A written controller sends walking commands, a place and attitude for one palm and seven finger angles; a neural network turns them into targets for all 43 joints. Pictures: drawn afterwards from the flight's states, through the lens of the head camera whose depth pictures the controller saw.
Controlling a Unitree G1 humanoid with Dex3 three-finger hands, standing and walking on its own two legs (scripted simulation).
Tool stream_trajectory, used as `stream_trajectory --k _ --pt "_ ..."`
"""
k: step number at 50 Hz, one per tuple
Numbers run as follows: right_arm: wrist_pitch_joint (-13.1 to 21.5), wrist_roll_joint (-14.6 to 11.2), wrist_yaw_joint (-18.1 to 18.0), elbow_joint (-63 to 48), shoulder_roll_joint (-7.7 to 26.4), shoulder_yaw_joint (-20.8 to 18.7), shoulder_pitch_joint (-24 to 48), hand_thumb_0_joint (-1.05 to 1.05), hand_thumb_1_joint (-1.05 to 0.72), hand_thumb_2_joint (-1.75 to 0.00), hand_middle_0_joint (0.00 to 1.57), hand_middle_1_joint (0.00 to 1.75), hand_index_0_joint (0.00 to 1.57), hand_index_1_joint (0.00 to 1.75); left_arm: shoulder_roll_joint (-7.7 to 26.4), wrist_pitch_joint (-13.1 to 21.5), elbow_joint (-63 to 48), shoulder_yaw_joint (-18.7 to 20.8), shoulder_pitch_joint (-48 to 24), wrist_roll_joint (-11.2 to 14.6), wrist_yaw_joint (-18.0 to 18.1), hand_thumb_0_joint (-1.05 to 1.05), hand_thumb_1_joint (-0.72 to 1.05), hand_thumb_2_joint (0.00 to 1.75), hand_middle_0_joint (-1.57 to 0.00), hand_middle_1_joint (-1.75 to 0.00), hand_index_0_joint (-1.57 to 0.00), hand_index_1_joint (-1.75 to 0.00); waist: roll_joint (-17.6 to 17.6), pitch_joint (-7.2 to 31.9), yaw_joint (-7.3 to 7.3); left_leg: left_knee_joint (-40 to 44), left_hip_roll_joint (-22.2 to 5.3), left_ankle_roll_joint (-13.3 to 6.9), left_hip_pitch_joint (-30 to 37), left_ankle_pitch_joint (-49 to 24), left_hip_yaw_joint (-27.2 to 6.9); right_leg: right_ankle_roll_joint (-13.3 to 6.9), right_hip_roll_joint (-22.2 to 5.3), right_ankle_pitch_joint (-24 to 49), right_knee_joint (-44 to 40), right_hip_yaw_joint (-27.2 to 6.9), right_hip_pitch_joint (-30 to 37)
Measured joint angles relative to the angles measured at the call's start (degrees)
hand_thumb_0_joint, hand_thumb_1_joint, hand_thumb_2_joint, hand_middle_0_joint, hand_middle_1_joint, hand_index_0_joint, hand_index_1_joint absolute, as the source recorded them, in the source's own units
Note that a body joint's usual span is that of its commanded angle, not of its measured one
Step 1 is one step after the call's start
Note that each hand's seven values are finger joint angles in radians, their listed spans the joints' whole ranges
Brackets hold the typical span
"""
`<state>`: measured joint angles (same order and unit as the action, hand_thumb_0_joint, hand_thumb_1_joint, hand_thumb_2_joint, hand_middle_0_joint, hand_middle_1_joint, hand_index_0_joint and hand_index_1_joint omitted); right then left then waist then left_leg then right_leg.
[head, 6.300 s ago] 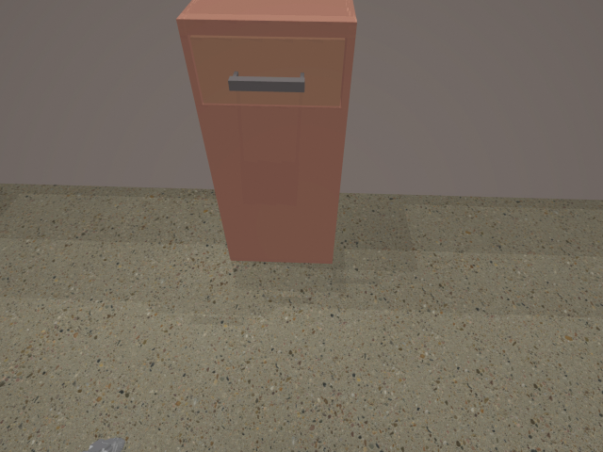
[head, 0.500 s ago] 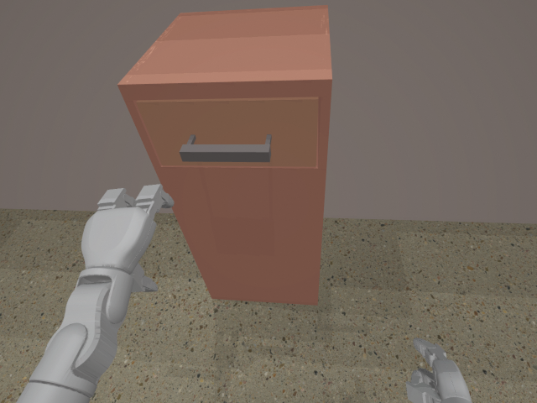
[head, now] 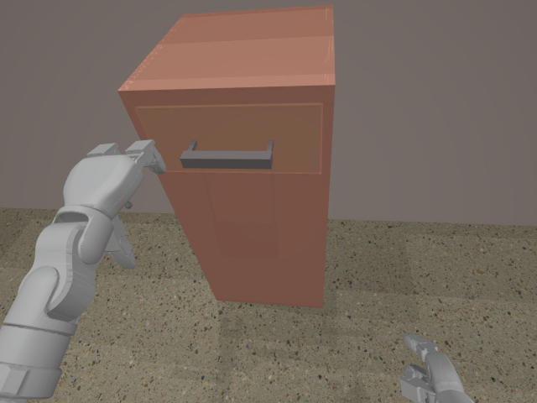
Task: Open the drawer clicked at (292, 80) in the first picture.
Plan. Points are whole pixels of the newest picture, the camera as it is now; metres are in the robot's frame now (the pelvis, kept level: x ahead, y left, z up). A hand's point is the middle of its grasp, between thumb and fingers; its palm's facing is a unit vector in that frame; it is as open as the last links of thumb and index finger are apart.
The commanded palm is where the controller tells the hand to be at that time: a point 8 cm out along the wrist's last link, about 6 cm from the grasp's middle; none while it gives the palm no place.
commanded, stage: raise the hand with hooked fingers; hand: left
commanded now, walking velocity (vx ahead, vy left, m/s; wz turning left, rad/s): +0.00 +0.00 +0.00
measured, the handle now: (229, 152) +0.58 +0.18 +0.04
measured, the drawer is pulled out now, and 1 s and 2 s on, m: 0.00 0.00 0.00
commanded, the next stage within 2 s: move the hooked fingers above the handle in 0.24 s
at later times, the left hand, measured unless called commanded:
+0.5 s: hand (139, 222) +0.31 +0.24 +0.13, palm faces +0.01 -0.06 -1.00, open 13.8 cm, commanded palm +0.30 +0.24 +0.20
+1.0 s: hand (189, 196) +0.39 +0.19 +0.11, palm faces -0.05 -0.04 -1.00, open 13.8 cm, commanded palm +0.38 +0.21 +0.18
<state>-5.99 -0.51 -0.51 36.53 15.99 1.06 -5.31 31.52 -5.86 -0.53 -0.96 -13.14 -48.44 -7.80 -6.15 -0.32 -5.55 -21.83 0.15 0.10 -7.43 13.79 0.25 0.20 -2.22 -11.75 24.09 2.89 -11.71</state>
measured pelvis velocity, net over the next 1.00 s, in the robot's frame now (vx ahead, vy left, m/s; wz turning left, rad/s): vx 0.00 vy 0.00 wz -0.01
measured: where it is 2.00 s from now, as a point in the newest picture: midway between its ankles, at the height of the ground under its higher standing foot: outside the picture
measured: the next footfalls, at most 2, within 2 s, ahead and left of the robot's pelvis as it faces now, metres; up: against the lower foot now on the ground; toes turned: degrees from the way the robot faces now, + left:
none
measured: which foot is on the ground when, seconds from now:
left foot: down 0.00-1.00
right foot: down 0.00-1.00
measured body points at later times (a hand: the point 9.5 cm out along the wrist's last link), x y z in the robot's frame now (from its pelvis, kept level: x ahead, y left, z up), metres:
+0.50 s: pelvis -0.02 +0.01 +0.00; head -0.01 -0.04 +0.45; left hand +0.31 +0.24 +0.18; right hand +0.19 -0.20 -0.11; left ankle -0.02 +0.12 -0.74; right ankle +0.01 -0.12 -0.74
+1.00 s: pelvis +0.00 +0.00 +0.00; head +0.02 -0.04 +0.45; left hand +0.38 +0.19 +0.16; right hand +0.14 -0.26 -0.13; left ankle -0.02 +0.12 -0.74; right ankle +0.01 -0.12 -0.74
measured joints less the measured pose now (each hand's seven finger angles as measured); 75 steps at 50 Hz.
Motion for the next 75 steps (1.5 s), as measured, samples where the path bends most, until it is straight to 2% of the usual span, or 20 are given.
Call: stream_trajectory --k 5,11,16,20,23,28,33,38,41,44,46,49,54,57,60,63,66,68,71,75 --pt "0.0 0.3 0.4 -0.6 0.4 -0.6 -1.4 0.01 -0.91 -0.9 0.2 0.3 0.2 0.3 -0.4 2.5 -2.1 -0.3 3.3 0.2 -0.6 0.0 -0.49 0.3 -0.32 -1.2 -0.32 -1.2 0.4 -0.3 0.5 -0.2 0.2 -0.2 -0.7 0.0 0.5 0.1 -0.1 0.1 0.4 -0.5 -0.9" --pt "0.7 0.5 0.4 0.4 0.0 -1.1 -2.5 0.01 -0.91 -0.9 0.19 0.3 0.2 0.3 -0.3 6.4 -4.1 -0.1 4.7 0.1 3.8 0.0 -0.49 0.3 -0.32 -1.2 -0.32 -1.2 1.0 -0.6 0.06 -0.4 0.3 -0.2 -1.0 -0.2 0.5 0.2 -0.2 0.4 0.4 -0.5 -1.1" --pt "0.3 -0.2 0.5 1.3 -0.5 -0.7 -1.8 0.01 -0.91 -0.9 0.19 0.3 0.2 0.3 0.0 3.6 -0.6 0.9 1.8 -0.2 6.2 0.0 -0.49 0.3 -0.32 -1.2 -0.32 -1.2 0.9 -0.6 -0.3 -0.2 0.4 -0.3 -1.2 -0.8 0.4 0.2 -0.4 0.9 0.2 -0.4 -1.3" --pt "0.0 -0.5 0.3 1.0 -0.6 -0.3 -1.0 0.01 -0.91 -0.9 0.19 0.3 0.2 0.3 -0.5 0.2 1.9 -0.4 0.1 -0.6 4.7 0.0 -0.49 0.3 -0.32 -1.2 -0.32 -1.2 0.4 -0.4 -0.23 -0.1 0.7 -0.4 -1.4 -1.2 0.2 0.3 -0.7 1.3 0.1 -0.3 -1.3" --pt "0.2 -0.7 -0.3 0.8 -0.8 0.2 -0.5 0.01 -0.91 -0.9 0.2 0.3 0.2 0.3 -1.4 -0.2 4.7 -3.3 -2.0 -1.2 2.9 0.0 -0.49 0.3 -0.32 -1.2 -0.32 -1.2 0.4 -0.5 0.03 -0.1 0.9 -0.5 -1.6 -1.5 -0.2 0.4 -0.9 1.4 0.0 0.1 -1.3" --pt "1.3 -0.4 -1.4 0.5 -1.5 0.6 -0.2 0.01 -0.91 -0.9 0.2 0.3 0.2 0.3 -2.7 4.2 8.6 -7.8 -5.9 -2.6 2.2 0.0 -0.49 0.3 -0.32 -1.2 -0.32 -1.2 1.3 -0.9 0.76 -0.1 0.9 -0.4 -2.1 -1.9 -0.3 0.3 -0.9 1.7 0.0 0.2 -1.8" --pt "1.7 -0.3 -1.5 1.3 -2.1 0.1 -1.3 0.01 -0.91 -0.9 0.2 0.3 0.2 0.3 -3.6 8.0 12.3 -8.0 -10.3 -3.3 6.4 0.0 -0.49 0.3 -0.32 -1.2 -0.32 -1.2 1.9 -0.1 1.55 0.0 0.6 -0.2 -2.8 -1.8 0.0 0.0 -0.6 1.7 0.0 -0.1 -2.7" --pt "0.1 -0.8 -1.0 2.6 -1.6 -0.1 -2.5 0.01 -0.91 -0.9 0.2 0.3 0.2 0.3 -3.9 4.2 18.7 -5.5 -14.6 -4.0 9.4 0.01 -0.49 0.3 -0.32 -1.2 -0.32 -1.2 1.6 0.7 2.28 0.4 0.3 0.0 -3.3 -1.7 0.7 -0.1 -0.2 1.7 0.1 -0.8 -3.7" --pt "-1.0 -1.3 -1.0 2.8 -0.9 -0.2 -3.3 0.01 -0.91 -0.9 0.2 0.3 0.2 0.3 -3.3 0.1 22.4 -5.6 -16.1 -4.7 8.4 0.01 -0.49 0.3 -0.32 -1.2 -0.32 -1.2 1.3 0.9 2.81 0.6 0.1 0.0 -3.6 -1.7 0.9 -0.1 0.0 1.6 0.1 -1.0 -4.3" --pt "-1.3 -1.5 -1.4 2.3 -0.1 -0.7 -4.4 0.01 -0.91 -0.9 0.2 0.3 0.2 0.3 -3.2 -1.1 23.8 -6.7 -16.3 -4.6 5.9 0.0 -0.49 0.3 -0.31 -1.2 -0.32 -1.2 1.1 0.8 3.24 0.4 0.1 0.0 -4.0 -1.5 0.8 -0.2 0.0 1.4 0.2 -0.9 -4.6" --pt "-1.2 -1.5 -1.9 2.0 0.3 -1.1 -5.1 0.01 -0.91 -0.9 0.2 0.3 0.2 0.3 -3.4 0.1 23.7 -7.6 -16.1 -4.2 4.3 0.0 -0.49 0.3 -0.31 -1.2 -0.32 -1.2 1.2 0.7 3.45 0.1 0.1 0.0 -4.3 -1.1 0.6 -0.1 0.0 1.0 0.5 -0.7 -4.8" --pt "-0.5 -1.2 -2.5 1.8 0.6 -1.8 -5.9 0.01 -0.91 -0.9 0.2 0.3 0.2 0.3 -4.0 4.3 22.5 -8.3 -15.3 -3.6 3.8 0.0 -0.49 0.3 -0.32 -1.2 -0.32 -1.2 1.5 0.8 3.63 -0.5 0.1 -0.1 -4.6 -0.5 0.5 -0.1 0.0 0.4 1.0 -0.6 -5.0" --pt "0.4 -1.1 -2.6 2.3 0.3 -2.7 -6.1 0.01 -0.91 -0.9 0.19 0.3 0.2 0.3 -5.4 9.4 23.3 -8.1 -16.6 -4.1 8.4 0.0 -0.49 0.3 -0.32 -1.2 -0.32 -1.2 2.0 1.6 3.7 -1.6 -0.1 0.0 -5.5 0.5 0.6 -0.2 0.1 -0.5 1.9 -0.7 -5.9" --pt "0.5 -1.1 -2.1 3.0 -0.2 -2.6 -5.5 0.01 -0.91 -0.9 0.19 0.3 0.2 0.3 -5.8 8.2 26.8 -6.9 -19.3 -5.2 11.9 0.01 -0.49 0.3 -0.32 -1.2 -0.32 -1.2 2.4 2.0 3.75 -1.9 -0.2 0.1 -6.4 0.7 0.9 -0.2 0.2 -0.6 2.4 -1.0 -7.0" --pt "0.2 -1.2 -1.6 3.4 -0.7 -2.3 -5.0 0.01 -0.91 -0.9 0.19 0.3 0.2 0.3 -5.5 4.3 30.9 -6.5 -22.2 -6.7 13.9 0.01 -0.49 0.3 -0.32 -1.2 -0.32 -1.2 2.4 2.5 3.9 -2.0 -0.2 0.2 -7.3 0.8 1.1 -0.3 0.3 -0.6 2.6 -1.2 -8.1" --pt "-0.4 -1.4 -1.3 3.3 -0.8 -2.2 -5.1 0.01 -0.91 -0.9 0.19 0.3 0.2 0.3 -5.2 0.1 34.4 -7.2 -24.5 -7.0 13.0 0.01 -0.49 0.3 -0.32 -1.2 -0.32 -1.2 2.0 3.2 4.16 -2.2 -0.2 0.1 -8.0 0.9 1.0 -0.2 0.3 -0.8 2.6 -1.1 -8.6" --pt "-1.0 -1.7 -1.5 2.9 -0.8 -2.1 -5.5 0.01 -0.91 -0.9 0.2 0.3 0.2 0.3 -5.6 -1.8 36.4 -8.9 -25.9 -6.3 10.2 0.0 -0.49 0.3 -0.32 -1.2 -0.32 -1.2 1.6 3.5 4.49 -2.6 -0.1 -0.1 -8.3 1.3 0.7 0.0 0.1 -1.1 2.8 -0.8 -8.6" --pt "-1.1 -1.7 -1.8 2.7 -0.8 -2.1 -5.9 0.01 -0.91 -0.9 0.2 0.3 0.2 0.3 -6.2 -1.2 37.2 -10.3 -26.7 -5.7 8.3 0.0 -0.49 0.3 -0.32 -1.2 -0.32 -1.2 1.7 3.5 4.73 -3.0 0.1 -0.2 -8.4 1.6 0.4 0.1 -0.1 -1.5 3.1 -0.5 -8.6" --pt "-0.9 -1.4 -2.2 2.4 -0.9 -2.2 -6.4 0.01 -0.91 -0.9 0.2 0.3 0.2 0.3 -7.4 2.2 37.8 -11.7 -28.0 -5.5 6.8 0.0 -0.49 0.3 -0.32 -1.2 -0.32 -1.2 2.1 3.3 5.13 -3.9 0.3 -0.3 -8.9 2.1 0.2 0.2 -0.4 -2.1 3.9 -0.3 -9.0" --pt "-0.5 -0.9 -2.4 2.3 -1.2 -2.6 -7.0 0.01 -0.91 -0.9 0.2 0.3 0.2 0.3 -8.9 7.7 39.5 -11.0 -29.8 -6.6 9.3 0.0 -0.49 0.3 -0.32 -1.2 -0.32 -1.2 2.7 3.5 5.81 -5.1 0.3 -0.3 -10.3 2.8 0.5 0.2 -0.4 -2.6 5.1 -0.7 -10.5"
